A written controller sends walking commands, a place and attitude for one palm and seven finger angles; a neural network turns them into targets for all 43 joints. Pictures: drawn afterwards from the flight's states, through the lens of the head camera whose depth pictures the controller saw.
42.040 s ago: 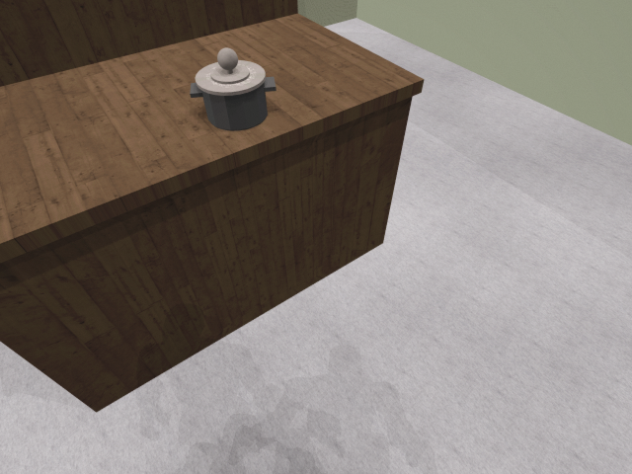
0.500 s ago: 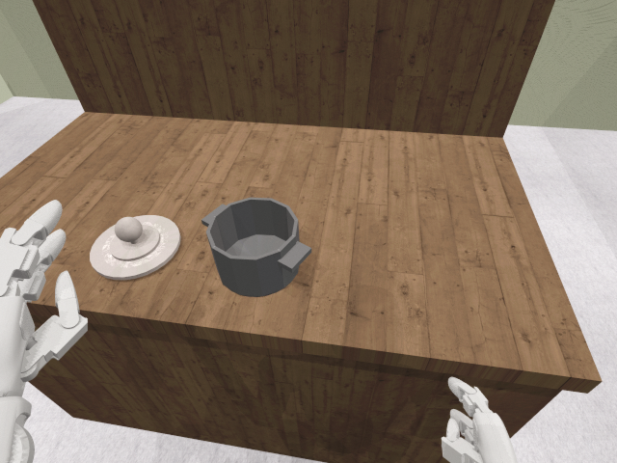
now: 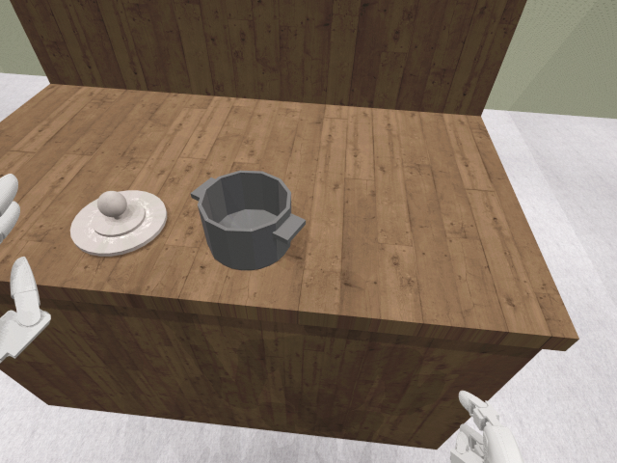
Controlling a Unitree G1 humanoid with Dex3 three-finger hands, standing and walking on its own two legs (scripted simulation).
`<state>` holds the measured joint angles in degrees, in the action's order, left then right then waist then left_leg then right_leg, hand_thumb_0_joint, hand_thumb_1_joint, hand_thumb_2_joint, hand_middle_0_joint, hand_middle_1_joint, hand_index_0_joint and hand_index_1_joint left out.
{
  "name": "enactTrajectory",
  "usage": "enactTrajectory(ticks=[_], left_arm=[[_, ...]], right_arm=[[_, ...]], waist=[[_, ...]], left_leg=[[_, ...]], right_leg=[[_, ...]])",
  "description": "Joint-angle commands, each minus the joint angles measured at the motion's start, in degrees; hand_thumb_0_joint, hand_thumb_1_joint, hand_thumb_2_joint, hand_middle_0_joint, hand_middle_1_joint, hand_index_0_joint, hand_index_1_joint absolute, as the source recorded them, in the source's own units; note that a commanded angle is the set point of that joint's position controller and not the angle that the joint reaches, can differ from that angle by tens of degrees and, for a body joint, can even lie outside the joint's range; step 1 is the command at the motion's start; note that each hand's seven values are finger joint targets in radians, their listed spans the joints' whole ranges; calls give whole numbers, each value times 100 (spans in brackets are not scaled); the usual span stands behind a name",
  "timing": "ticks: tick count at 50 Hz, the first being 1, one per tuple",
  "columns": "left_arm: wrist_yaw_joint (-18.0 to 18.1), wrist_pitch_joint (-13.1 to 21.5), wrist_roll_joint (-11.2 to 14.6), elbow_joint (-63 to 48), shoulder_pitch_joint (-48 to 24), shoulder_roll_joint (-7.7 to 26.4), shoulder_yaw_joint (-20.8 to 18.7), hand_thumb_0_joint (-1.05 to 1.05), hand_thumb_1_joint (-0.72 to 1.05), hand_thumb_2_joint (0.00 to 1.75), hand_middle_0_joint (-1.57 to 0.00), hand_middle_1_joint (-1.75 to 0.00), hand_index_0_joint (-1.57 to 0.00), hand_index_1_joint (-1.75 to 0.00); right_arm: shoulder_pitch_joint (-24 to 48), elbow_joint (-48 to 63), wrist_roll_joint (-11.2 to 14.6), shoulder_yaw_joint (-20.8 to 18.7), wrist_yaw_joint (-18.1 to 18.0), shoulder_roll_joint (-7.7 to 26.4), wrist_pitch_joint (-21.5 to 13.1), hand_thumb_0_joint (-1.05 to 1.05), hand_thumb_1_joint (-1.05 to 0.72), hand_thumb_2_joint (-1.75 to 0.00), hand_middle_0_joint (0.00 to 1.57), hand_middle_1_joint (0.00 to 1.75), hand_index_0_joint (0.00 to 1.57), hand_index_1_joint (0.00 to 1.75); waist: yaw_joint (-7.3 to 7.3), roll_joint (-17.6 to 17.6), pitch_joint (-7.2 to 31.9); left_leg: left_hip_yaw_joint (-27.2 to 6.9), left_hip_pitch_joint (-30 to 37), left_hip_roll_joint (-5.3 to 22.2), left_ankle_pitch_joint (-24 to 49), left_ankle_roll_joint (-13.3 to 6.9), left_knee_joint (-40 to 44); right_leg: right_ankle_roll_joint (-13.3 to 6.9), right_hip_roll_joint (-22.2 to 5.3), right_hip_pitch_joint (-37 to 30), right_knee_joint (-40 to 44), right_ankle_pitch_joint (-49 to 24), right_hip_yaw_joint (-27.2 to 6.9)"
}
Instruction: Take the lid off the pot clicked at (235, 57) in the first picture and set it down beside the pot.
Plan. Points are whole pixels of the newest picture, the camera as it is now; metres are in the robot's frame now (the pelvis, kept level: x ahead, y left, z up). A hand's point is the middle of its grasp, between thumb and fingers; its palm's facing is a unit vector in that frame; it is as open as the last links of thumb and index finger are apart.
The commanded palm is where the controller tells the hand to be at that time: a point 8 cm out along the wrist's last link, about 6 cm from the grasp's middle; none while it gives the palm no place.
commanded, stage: step back with the hand held close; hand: left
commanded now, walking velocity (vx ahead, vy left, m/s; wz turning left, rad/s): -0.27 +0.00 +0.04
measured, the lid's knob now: (112, 204) +0.49 +0.39 +0.04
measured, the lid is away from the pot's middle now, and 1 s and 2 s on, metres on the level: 0.24 0.24 0.24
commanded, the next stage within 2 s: stop stepping back and stand still in 0.76 s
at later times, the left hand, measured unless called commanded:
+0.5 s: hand (35, 382) +0.14 +0.23 +0.19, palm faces +0.38 -0.84 -0.39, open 7.5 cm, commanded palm +0.05 +0.27 +0.20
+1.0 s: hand out of the picture -0.01 +0.24 +0.17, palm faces +0.27 -0.89 -0.36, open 7.5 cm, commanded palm -0.08 +0.28 +0.20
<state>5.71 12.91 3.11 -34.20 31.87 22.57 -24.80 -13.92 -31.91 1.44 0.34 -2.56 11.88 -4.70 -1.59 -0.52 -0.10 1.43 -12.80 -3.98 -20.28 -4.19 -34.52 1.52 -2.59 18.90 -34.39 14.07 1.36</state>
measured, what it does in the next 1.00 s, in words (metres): walks backwards: right foot, then left foot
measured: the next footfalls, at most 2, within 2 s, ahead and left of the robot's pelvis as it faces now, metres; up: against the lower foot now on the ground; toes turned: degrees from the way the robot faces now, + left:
right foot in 0.40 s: -0.06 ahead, -0.15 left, +0.00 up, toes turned -4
left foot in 0.76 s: -0.07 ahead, +0.10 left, +0.00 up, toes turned -1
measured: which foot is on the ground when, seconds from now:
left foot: down 0.00-0.60, up 0.62-0.74, down 0.76-1.00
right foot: down 0.00-0.22, up 0.24-0.38, down 0.40-0.76, up 0.78-1.00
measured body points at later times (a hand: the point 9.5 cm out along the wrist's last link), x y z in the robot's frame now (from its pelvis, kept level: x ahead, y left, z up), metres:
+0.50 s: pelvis -0.09 -0.01 +0.00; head -0.05 +0.01 +0.45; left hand +0.11 +0.27 +0.21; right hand +0.10 -0.23 -0.07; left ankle -0.02 +0.07 -0.73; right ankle -0.10 -0.15 -0.73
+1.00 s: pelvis -0.23 +0.01 +0.00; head -0.22 +0.06 +0.45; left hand -0.03 +0.28 +0.19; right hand -0.07 -0.21 -0.05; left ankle -0.11 +0.10 -0.73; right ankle -0.21 -0.14 -0.69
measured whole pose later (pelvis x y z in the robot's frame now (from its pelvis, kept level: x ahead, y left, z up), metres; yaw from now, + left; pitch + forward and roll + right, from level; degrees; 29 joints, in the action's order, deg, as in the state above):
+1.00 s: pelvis -0.23 +0.01 +0.00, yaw -3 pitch -1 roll -3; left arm 6.7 8.1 4.5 -37.4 34.0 23.7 -22.5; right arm -12.3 -31.8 1.2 1.3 0.9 7.0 -7.8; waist 2.7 -3.2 -0.3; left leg 0.5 -25.1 2.1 -8.3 -2.1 -34.2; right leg 1.2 1.4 24.2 -50.0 26.7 -0.4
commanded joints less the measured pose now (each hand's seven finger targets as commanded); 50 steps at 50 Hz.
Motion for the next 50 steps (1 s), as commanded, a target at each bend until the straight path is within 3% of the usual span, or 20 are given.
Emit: enactTrajectory(ticks=[1, 6, 9, 12, 16, 19, 23, 28, 31, 34, 36, 38, 39, 42, 43, 44, 45, 46, 47, 50], left_arm=[[37, 175, -8, -463, -620, 673, -202, 0, 90, 90, -20, -30, -20, -30], [144, 325, 15, -1425, 234, 1013, -515, 0, 90, 90, -20, -30, -20, -30], [233, 455, 8, -2035, 617, 1164, -703, 0, 90, 90, -20, -30, -20, -30], [303, 499, -164, -2147, 271, 1188, -859, 0, 90, 90, -20, -30, -20, -30], [295, 449, -58, -1330, -16, 915, -643, 0, 90, 90, -20, -30, -20, -30], [199, 434, -43, -674, -387, 639, -236, 0, 90, 90, -20, -30, -20, -30], [88, 477, -120, -816, -766, 711, 10, 0, 90, 90, -20, -30, -20, -30], [85, 440, 107, -1780, 871, 1315, -736, 0, 90, 90, -20, -30, -20, -30], [199, 503, 210, -2192, 801, 1329, -693, 0, 90, 90, -20, -30, -20, -30], [238, 330, 195, -1856, 380, 1107, -476, 0, 90, 90, -20, -30, -20, -30], [267, 310, 167, -1379, 69, 1021, -419, 0, 90, 90, -20, -30, -20, -30], [322, 454, 144, -1498, -420, 975, -320, 0, 90, 90, -20, -30, -20, -30], [342, 507, 148, -1414, -604, 980, -344, 0, 90, 90, -20, -30, -20, -30], [308, 472, 169, -1341, -585, 963, -488, 0, 90, 90, -20, -30, -20, -30], [-269, -536, -392, 3696, -1183, -574, 1827, 0, 90, 90, -20, -30, -20, -30], [76, 103, 186, -2831, -1704, 992, -124, 0, 90, 90, -20, -30, -20, -30], [210, 249, 139, -1969, -481, 1194, -605, 0, 90, 90, -20, -30, -20, -30], [140, 298, 113, -2174, 17, 1012, -367, 0, 90, 90, -20, -30, -20, -30], [173, 113, 172, -2172, 653, 1117, -515, 0, 90, 90, -20, -30, -20, -30], [250, -9, 25, -2509, 941, 1273, -665, 0, 90, 90, -20, -30, -20, -30]], right_arm=[[487, 878, 38, -384, -46, 840, -282, 0, -90, -90, 20, 30, 20, 30], [552, 1079, 63, -347, 47, 656, -140, 0, -90, -90, 20, 30, 20, 30], [776, 1250, 76, -254, 1, 622, -191, 0, -90, -90, 20, 30, 20, 30], [884, 1324, 39, -256, -72, 650, -376, 0, -90, -90, 20, 30, 20, 30], [519, 990, 29, -363, -98, 692, -508, 0, -90, -90, 20, 30, 20, 30], [463, 750, -4, -296, -57, 730, -546, 0, -90, -90, 20, 30, 20, 30], [534, 643, -11, -289, -22, 806, -476, 0, -90, -90, 20, 30, 20, 30], [842, 1108, 57, -351, 65, 680, -218, 0, -90, -90, 20, 30, 20, 30], [747, 1061, 129, -335, 31, 528, -84, 0, -90, -90, 20, 30, 20, 30], [818, 901, 83, -325, -18, 441, -49, 0, -90, -90, 20, 30, 20, 30], [759, 818, 76, -234, -73, 488, -94, 0, -90, -90, 20, 30, 20, 30], [963, 888, 22, -346, -180, 793, -277, 0, -90, -90, 20, 30, 20, 30], [802, 745, -48, -358, -157, 659, -387, 0, -90, -90, 20, 30, 20, 30], [483, 516, -132, -449, -17, 625, -612, 0, -90, -90, 20, 30, 20, 30], [271, -1134, -411, -745, 223, 1379, -703, 0, -90, -90, 20, 30, 20, 30], [677, 862, 136, -548, 267, 441, -601, 0, -90, -90, 20, 30, 20, 30], [451, 769, 54, -531, 162, 743, -676, 0, -90, -90, 20, 30, 20, 30], [512, 937, 34, -516, 194, 689, -717, 0, -90, -90, 20, 30, 20, 30], [629, 996, 82, -438, 278, 681, -683, 0, -90, -90, 20, 30, 20, 30], [819, 1044, -48, -291, 280, 653, -606, 0, -90, -90, 20, 30, 20, 30]], waist=[[265, -841, 107], [254, -514, 915], [230, 514, 918], [179, 1874, 479], [161, 622, 46], [246, 400, -110], [230, 247, 1005], [86, 131, 1831], [254, -463, 1343], [366, -673, 475], [518, -380, 34], [459, 1686, -319], [472, 2066, -215], [399, 1214, 502], [847, 1324, 350], [233, 400, 1331], [359, 912, 1218], [245, 455, 1250], [229, 1075, 1130], [77, 1970, 899]], left_leg=[[-803, -796, 914, 1313, 119, 130], [-650, -444, 537, -217, 92, -220], [-1150, -972, 945, -576, -62, 904], [-1740, -2805, 1714, -1091, -399, 2046], [-1534, -1634, 1778, 739, -244, 1486], [-1430, -584, 1710, 2206, -88, 959], [-1037, 407, 1432, 3834, 60, 264], [-762, -157, 1086, 1971, 120, 2], [-376, -495, 457, -36, 387, -1432], [-854, -582, 657, -558, 369, -2173], [-778, -442, 830, 101, 313, -224], [-1904, -1159, 1869, 1127, -62, 1912], [-2264, -1137, 2274, 2233, -306, 1785], [-1954, -479, 2273, 3397, -565, 1180], [-1996, -292, 2008, 5706, -331, -8], [-1246, 461, 2075, 3411, -261, 1070], [-1319, 131, 1899, 2294, -336, 1025], [-1441, -369, 1642, 462, -246, 1261], [-1499, -647, 1642, -829, -225, 1730], [-1335, -1859, 1507, -2390, -14, 2060]], right_leg=[[-493, -869, -552, 642, -2356, -874], [-772, -1383, -387, 1271, -867, -1207], [-458, -725, -560, 542, -78, -620], [-68, 30, -1655, -1197, -45, -41], [-118, -24, -453, -729, 836, -78], [-121, -108, 30, 597, 399, -25], [-207, -368, -485, 881, -1852, -205], [-492, -741, -813, 724, -1702, -487], [-1006, -1839, -19, 1455, -1805, -1220], [-1088, -1951, 957, 1427, -1676, -1073], [-589, -1264, 1001, 610, -1572, -415], [-183, -11, 746, -1196, 357, 3], [-189, 313, 1022, -2234, 1730, -344], [-78, 330, 1216, -3009, 1772, -709], [160, 133, 2088, -3241, 1270, -1030], [115, 377, 955, -2786, 1531, -769], [51, 321, 862, -2385, 1381, -362], [-12, 401, 404, -1893, 1390, -133], [3, 420, 142, -1513, 1230, 42], [-149, 506, -1174, -692, 984, 308]])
